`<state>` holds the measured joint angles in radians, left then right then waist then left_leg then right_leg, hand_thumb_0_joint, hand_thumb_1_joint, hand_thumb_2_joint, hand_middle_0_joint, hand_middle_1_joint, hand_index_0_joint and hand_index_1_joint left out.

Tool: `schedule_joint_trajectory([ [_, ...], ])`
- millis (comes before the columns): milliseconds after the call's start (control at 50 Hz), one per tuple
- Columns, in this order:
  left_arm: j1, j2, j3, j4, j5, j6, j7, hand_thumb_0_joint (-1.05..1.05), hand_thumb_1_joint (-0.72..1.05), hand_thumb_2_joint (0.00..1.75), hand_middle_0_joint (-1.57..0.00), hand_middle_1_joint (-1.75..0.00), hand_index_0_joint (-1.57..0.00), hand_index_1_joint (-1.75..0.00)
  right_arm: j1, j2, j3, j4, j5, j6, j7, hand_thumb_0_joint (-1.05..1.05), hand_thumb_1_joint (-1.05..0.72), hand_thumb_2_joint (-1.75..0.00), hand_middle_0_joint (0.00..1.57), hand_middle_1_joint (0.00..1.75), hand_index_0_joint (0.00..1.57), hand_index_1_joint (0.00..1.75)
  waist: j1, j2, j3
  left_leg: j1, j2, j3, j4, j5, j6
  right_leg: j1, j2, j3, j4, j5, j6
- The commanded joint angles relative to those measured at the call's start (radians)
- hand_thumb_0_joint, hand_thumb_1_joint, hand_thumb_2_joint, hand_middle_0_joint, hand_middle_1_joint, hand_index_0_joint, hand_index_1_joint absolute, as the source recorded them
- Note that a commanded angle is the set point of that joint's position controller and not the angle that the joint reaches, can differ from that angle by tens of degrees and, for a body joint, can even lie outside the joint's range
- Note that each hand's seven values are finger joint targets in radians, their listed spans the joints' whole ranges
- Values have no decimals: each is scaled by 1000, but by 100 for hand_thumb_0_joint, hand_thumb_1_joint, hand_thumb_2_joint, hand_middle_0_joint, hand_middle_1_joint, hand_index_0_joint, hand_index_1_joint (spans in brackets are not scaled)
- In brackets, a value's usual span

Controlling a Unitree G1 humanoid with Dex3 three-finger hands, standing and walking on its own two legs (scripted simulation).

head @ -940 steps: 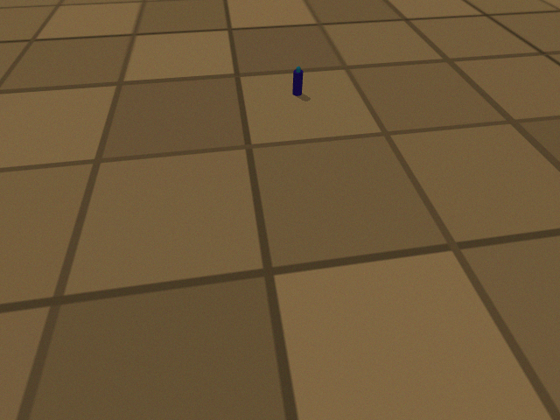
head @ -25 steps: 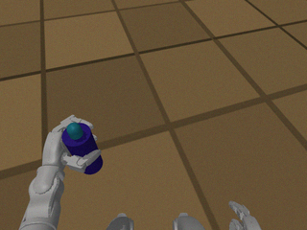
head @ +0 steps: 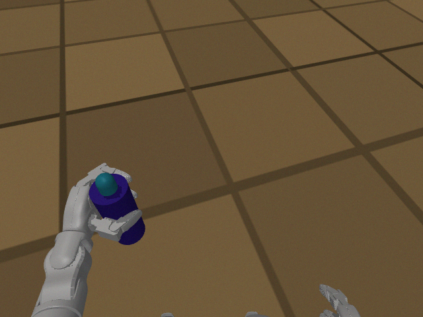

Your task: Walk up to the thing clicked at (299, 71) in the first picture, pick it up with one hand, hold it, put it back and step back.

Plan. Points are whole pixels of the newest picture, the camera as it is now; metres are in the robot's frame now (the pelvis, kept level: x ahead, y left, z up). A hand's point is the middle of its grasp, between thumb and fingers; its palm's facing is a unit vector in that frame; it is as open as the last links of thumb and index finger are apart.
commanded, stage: hold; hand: left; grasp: from the side
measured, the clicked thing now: (118, 207) +0.32 +0.17 +0.02
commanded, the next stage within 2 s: none
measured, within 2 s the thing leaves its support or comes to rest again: neither
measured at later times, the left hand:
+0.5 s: hand (117, 207) +0.31 +0.17 +0.04, palm faces -0.01 -1.00 -0.02, open 9.1 cm
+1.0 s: hand (115, 209) +0.31 +0.17 +0.05, palm faces +0.00 -1.00 -0.02, open 9.1 cm
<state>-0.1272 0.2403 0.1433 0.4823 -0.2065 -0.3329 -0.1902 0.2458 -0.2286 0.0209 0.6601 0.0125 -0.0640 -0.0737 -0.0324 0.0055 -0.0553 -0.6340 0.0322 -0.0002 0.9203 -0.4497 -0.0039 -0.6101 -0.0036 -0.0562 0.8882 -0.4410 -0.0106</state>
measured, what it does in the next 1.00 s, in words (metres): stands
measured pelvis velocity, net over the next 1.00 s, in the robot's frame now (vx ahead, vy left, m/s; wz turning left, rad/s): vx -0.01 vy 0.00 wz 0.00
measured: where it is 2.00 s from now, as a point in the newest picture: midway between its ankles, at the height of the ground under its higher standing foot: outside the picture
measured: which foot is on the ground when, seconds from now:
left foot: down 0.00-1.00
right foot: down 0.00-1.00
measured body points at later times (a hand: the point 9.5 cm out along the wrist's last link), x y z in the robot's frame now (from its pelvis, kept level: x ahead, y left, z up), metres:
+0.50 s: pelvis +0.00 +0.00 +0.01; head +0.04 +0.01 +0.46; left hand +0.31 +0.22 +0.05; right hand +0.12 -0.24 -0.10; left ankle +0.00 +0.12 -0.69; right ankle +0.00 -0.11 -0.69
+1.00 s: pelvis -0.01 +0.00 +0.02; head +0.03 +0.01 +0.46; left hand +0.30 +0.22 +0.05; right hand +0.12 -0.24 -0.09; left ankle +0.00 +0.12 -0.69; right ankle +0.00 -0.11 -0.69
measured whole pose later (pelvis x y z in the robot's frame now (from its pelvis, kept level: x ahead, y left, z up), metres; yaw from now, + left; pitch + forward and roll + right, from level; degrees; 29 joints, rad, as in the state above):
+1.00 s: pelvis -0.01 +0.00 +0.02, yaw +0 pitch +5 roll -1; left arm -0.11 0.22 0.11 0.49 -0.19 -0.35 -0.14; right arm 0.24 -0.22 0.02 0.69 0.01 -0.07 -0.06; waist -0.03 0.00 -0.01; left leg -0.50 0.02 0.01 0.80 -0.39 0.00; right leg -0.48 -0.01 -0.05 0.78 -0.38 0.00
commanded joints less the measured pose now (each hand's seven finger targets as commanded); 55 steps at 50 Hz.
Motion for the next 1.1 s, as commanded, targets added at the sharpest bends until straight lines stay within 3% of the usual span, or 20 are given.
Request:
schedule_joint_trajectory([
  [0,-323,128,55,-265,-45,-112,-10,0,27,135,-128,-147,-130,-147,5,-140,-50,-113,4,-34,-6,0,-88,-90,20,30,20,30,-4,28,-321,202,-28,-12,-120,347,17,171,13,35,-130,381,-7],
  [40,-336,159,84,-274,-40,-118,-3,0,26,135,-129,-148,-131,-148,4,-145,-56,-108,5,-33,-5,0,-89,-90,20,30,20,30,9,49,-320,216,-28,-15,-132,349,14,175,13,32,-131,372,-9],
  [140,-318,125,59,-255,-40,-123,-6,0,23,126,-130,-145,-131,-145,0,-144,-55,-114,3,-32,-1,0,-91,-90,20,30,20,30,4,48,-334,253,-24,-17,-142,382,13,182,17,29,-136,385,-12],
  [180,-376,172,86,-347,-35,-135,4,0,23,125,-129,-144,-131,-144,1,-138,-54,-115,1,-30,-1,0,-91,-90,20,30,20,30,12,67,-358,261,-27,-12,-143,382,12,206,13,34,-140,396,-11],
  [300,-330,121,48,-311,-35,-126,19,0,22,124,-128,-143,-130,-143,-12,-137,-52,-113,4,-32,-3,0,-91,-90,20,30,20,30,-1,48,-297,257,-28,-13,-176,323,11,197,15,30,-166,347,-11],
  [360,-370,152,60,-375,-25,-129,32,0,23,121,-125,-140,-127,-139,-7,-133,-52,-109,2,-33,-2,0,-90,-90,20,30,20,30,6,62,-318,268,-28,-10,-183,322,11,216,12,32,-173,353,-11],
  [400,-328,115,28,-310,-21,-120,28,0,22,121,-126,-140,-128,-140,-14,-136,-51,-113,2,-33,-1,0,-90,-90,20,30,20,30,-3,42,-278,263,-26,-13,-195,303,10,209,15,27,-180,332,-11],
  [480,-373,168,66,-375,-25,-130,28,0,22,122,-126,-140,-128,-140,-13,-136,-54,-112,5,-34,2,0,-90,-90,20,30,20,30,14,66,-318,289,-26,-14,-197,336,9,237,12,27,-182,354,-12],
  [500,-327,134,37,-326,-23,-123,24,0,21,121,-127,-141,-128,-140,-17,-136,-52,-115,5,-33,3,0,-91,-90,20,30,20,30,5,38,-288,278,-26,-16,-204,326,9,236,15,26,-187,348,-11],
  [520,-380,158,49,-396,-23,-129,28,0,23,121,-126,-140,-128,-139,-18,-132,-50,-115,5,-32,2,0,-90,-90,20,30,20,30,12,61,-295,277,-28,-9,-207,312,8,243,11,29,-190,344,-12],
  [580,-308,97,33,-283,-32,-119,36,0,23,121,-126,-141,-127,-140,-23,-131,-50,-108,7,-40,5,0,-90,-90,20,30,20,30,2,0,-245,251,-30,-11,-220,266,12,239,11,26,-205,312,-7],
  [600,-370,139,61,-336,-32,-126,37,0,22,121,-126,-141,-128,-140,-25,-134,-52,-106,7,-40,6,0,-90,-90,20,30,20,30,9,50,-268,265,-30,-6,-222,269,10,233,10,30,-204,311,-11],
  [660,-333,112,22,-319,-20,-127,38,0,24,121,-125,-140,-126,-139,-35,-129,-48,-109,7,-38,6,0,-90,-90,20,30,20,30,1,37,-232,268,-29,-8,-230,256,10,216,12,26,-210,295,-9],
  [700,-338,153,60,-341,-17,-138,42,0,24,121,-126,-140,-127,-140,-27,-133,-53,-97,4,-41,7,0,-90,-90,20,30,20,30,12,48,-260,272,-32,-6,-221,276,9,235,9,28,-204,312,-10],
  [740,-339,119,27,-350,-20,-141,37,0,22,123,-126,-141,-128,-141,-34,-126,-50,-108,4,-43,9,0,-90,-90,20,30,20,30,7,39,-269,279,-31,-8,-221,283,11,244,9,28,-206,319,-7],
  [760,-375,165,65,-404,-20,-149,44,0,25,123,-126,-141,-128,-141,-26,-135,-57,-103,5,-44,8,0,-90,-90,20,30,20,30,15,71,-302,298,-33,-4,-218,299,10,256,6,33,-203,337,-9],
  [860,-351,105,13,-345,-22,-133,48,0,21,122,-125,-141,-127,-140,-33,-126,-48,-96,6,-45,6,0,-91,-90,20,30,20,30,-7,38,-251,283,-31,-8,-232,263,11,236,10,30,-216,308,-6],
  [940,-376,142,47,-325,-20,-137,48,0,22,123,-124,-140,-126,-140,-28,-133,-52,-89,7,-45,9,0,-90,-90,20,30,20,30,3,31,-266,281,-27,-13,-233,277,12,237,10,25,-215,317,-8],
  [1040,-356,101,11,-291,-21,-142,35,0,23,124,-127,-143,-129,-142,-25,-135,-52,-93,5,-48,18,0,-90,-90,20,30,20,30,3,53,-244,290,-23,-23,-243,284,1,224,17,20,-206,306,-14],
  [1080,-391,144,41,-352,-24,-149,36,0,25,123,-126,-141,-127,-141,-19,-134,-54,-94,5,-45,18,0,-91,-90,20,30,20,30,11,80,-308,310,-27,-17,-232,312,2,252,13,23,-208,330,-15],
])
